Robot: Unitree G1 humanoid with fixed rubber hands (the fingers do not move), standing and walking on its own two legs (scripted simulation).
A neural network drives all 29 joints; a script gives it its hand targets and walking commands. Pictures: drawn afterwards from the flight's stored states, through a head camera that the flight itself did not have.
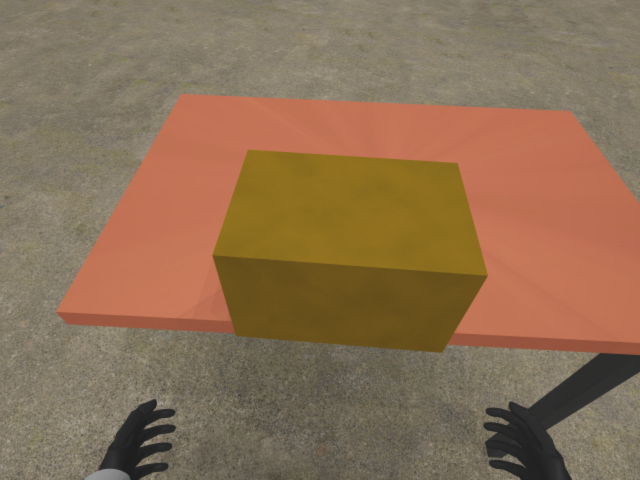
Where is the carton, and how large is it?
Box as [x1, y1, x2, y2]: [212, 150, 487, 352]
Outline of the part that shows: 248,150 212,255 235,334 241,336 441,352 487,276 457,163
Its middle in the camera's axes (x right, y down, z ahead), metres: +0.04 +0.02 +0.51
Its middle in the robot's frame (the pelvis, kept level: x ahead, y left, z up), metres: +0.38 +0.02 +0.08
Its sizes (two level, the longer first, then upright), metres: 0.275 0.181 0.172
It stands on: a table, 0.78 m high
